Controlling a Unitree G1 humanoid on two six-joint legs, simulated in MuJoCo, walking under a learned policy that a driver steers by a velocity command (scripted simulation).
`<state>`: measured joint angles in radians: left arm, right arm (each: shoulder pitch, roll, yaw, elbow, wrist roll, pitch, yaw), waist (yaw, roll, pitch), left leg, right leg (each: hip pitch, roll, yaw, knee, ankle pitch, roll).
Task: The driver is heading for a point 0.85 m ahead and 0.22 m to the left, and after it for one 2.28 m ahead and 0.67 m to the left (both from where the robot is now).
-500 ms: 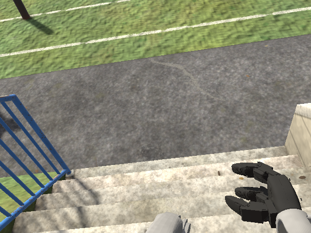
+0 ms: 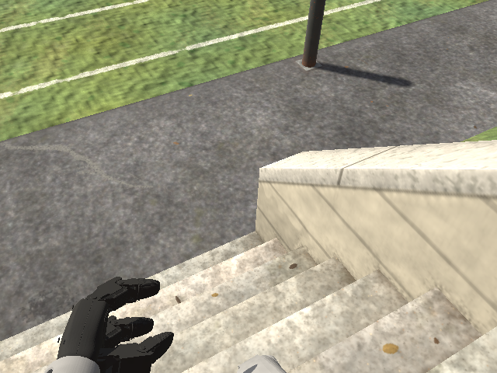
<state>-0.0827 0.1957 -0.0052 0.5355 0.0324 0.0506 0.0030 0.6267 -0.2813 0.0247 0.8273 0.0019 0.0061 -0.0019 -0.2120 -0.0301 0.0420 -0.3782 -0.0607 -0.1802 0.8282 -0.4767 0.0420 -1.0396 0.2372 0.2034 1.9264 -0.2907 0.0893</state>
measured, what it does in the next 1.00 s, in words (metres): goes down, turning left: right foot 0.17 m higher, then left foot 0.17 m lower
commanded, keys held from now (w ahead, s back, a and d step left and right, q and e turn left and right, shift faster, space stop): w+q+shift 0.86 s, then w+shift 0.04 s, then w+e+shift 0.10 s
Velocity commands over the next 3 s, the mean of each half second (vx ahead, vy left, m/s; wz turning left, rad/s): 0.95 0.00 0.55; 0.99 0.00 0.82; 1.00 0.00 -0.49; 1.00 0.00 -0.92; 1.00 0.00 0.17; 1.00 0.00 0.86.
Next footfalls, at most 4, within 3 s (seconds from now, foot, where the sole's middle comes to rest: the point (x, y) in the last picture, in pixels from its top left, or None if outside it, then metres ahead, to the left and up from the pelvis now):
0.12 right None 0.10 -0.16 -0.57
0.36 left None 0.17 0.04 -0.75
0.50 right None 0.25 -0.17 -0.75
0.84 left None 0.36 0.05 -0.95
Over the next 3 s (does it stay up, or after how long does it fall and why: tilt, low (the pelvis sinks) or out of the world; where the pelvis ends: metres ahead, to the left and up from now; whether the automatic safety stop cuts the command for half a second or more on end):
stays up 1.79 0.52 -1.43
